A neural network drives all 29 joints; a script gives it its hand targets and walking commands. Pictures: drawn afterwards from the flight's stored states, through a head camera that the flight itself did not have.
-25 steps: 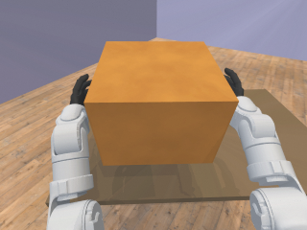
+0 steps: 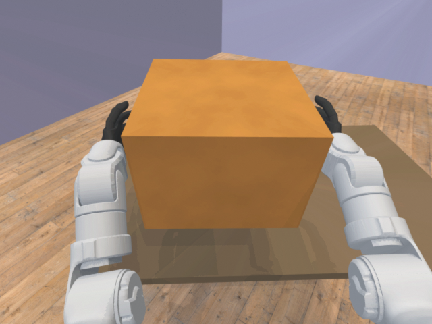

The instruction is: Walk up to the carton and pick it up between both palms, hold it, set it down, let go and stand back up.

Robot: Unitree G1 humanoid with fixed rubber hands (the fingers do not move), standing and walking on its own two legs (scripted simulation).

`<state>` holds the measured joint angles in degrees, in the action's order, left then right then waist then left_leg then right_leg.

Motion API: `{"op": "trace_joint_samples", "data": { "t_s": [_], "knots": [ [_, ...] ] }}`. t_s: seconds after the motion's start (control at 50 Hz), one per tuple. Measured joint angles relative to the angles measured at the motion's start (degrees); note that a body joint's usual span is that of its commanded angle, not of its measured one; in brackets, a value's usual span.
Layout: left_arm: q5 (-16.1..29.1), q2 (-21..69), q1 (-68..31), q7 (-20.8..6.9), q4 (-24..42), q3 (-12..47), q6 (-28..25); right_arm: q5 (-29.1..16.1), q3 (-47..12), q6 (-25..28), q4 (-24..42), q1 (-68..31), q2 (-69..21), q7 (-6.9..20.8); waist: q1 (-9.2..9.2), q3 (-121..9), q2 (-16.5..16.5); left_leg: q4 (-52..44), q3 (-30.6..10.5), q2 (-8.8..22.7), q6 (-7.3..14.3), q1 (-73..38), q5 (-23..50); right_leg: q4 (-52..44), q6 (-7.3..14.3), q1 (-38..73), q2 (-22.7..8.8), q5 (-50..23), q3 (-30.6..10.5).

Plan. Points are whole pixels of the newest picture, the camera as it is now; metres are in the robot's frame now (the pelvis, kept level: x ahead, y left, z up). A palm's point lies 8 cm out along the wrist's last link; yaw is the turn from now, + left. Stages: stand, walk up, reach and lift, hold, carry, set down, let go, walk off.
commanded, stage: hold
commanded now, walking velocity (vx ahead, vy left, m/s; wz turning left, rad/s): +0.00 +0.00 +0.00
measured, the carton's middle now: (221, 138) +0.42 +0.00 +0.20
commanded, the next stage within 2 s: none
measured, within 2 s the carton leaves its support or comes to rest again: neither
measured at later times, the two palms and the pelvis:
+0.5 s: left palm (113, 148) +0.36 +0.19 +0.23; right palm (324, 137) +0.37 -0.19 +0.23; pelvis +0.01 +0.00 +0.00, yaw +0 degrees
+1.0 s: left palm (119, 147) +0.36 +0.18 +0.23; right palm (330, 140) +0.37 -0.20 +0.23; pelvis +0.00 +0.00 +0.00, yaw -1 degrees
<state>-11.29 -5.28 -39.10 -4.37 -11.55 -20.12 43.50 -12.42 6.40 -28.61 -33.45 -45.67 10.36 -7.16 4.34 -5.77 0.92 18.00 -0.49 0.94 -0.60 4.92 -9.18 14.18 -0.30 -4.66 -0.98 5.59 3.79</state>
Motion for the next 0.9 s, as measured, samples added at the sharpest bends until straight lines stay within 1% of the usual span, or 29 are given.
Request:
{"op": "trace_joint_samples", "data": {
  "t_s": [0.08,0.2,0.34,0.4,0.46,0.56,0.68,0.82,0.9],
  "knots": [
    [0.4,0.2,0.9,0.4,1.3,0.7,-0.3,-1.0,-1.3,0.0,1.6,0.8,0.9,-0.3,0.11,0.2,-0.2,0.6,0.1,0.3,-0.1,0.1,-0.5,-0.3,0.0,0.3,0.3,-0.1,-0.1],
    [0.1,1.0,1.0,0.5,1.2,-0.1,-0.5,-1.2,-1.0,0.1,1.2,0.7,0.9,-0.2,-0.05,0.1,-0.1,0.1,0.4,0.4,0.0,-0.2,-0.5,-0.3,0.0,0.2,0.4,0.1,-0.4],
    [0.8,0.7,2.4,0.5,4.3,0.2,0.2,-2.3,-2.2,0.0,3.7,1.8,0.9,-0.9,0.07,0.6,-0.2,0.5,0.0,0.4,-0.1,-0.3,-0.9,-0.3,0.0,0.7,0.5,0.4,0.0],
    [1.0,0.6,2.7,0.5,4.5,0.1,0.2,-2.2,-2.0,-0.5,4.4,2.0,0.7,-1.2,0.06,0.5,-0.4,0.7,-0.3,0.4,-0.1,-0.4,-1.0,-0.3,0.0,0.9,0.4,0.5,0.2],
    [0.7,0.7,2.7,0.3,3.9,-0.3,0.3,-1.7,-1.7,-0.9,3.7,1.6,0.3,-1.1,0.06,0.5,-0.4,0.4,-0.4,0.3,-0.1,-0.7,-0.9,-0.5,0.0,1.2,0.4,0.5,0.4],
    [0.9,0.6,3.9,0.3,6.1,0.4,0.8,-2.1,-1.8,-0.7,5.5,2.9,0.2,-1.1,0.39,0.6,-0.3,0.7,-0.7,0.3,-0.2,-0.7,-1.0,-0.6,0.0,1.5,0.4,0.6,0.6],
    [0.3,1.0,2.6,0.2,4.2,0.0,0.7,-1.6,-0.7,-0.7,4.3,2.8,0.0,-0.9,0.29,0.5,-0.2,0.3,-0.4,0.2,-0.1,-0.6,-0.7,-0.4,0.0,1.0,0.3,0.4,0.3],
    [0.6,1.0,3.0,0.5,5.5,0.8,0.6,-2.3,-1.8,-0.6,5.7,3.0,1.0,-0.9,0.31,0.7,-0.9,0.4,0.0,0.4,-0.1,-0.6,-0.7,-0.6,0.0,1.0,0.4,0.0,-0.1],
    [0.3,1.5,2.5,0.4,4.3,-0.1,0.4,-1.8,-1.3,-1.0,4.7,2.3,0.8,-0.8,0.15,0.5,-0.8,0.1,0.2,0.4,-0.1,-0.8,-0.5,-0.3,0.1,0.9,0.4,0.1,-0.3]
  ]
}}
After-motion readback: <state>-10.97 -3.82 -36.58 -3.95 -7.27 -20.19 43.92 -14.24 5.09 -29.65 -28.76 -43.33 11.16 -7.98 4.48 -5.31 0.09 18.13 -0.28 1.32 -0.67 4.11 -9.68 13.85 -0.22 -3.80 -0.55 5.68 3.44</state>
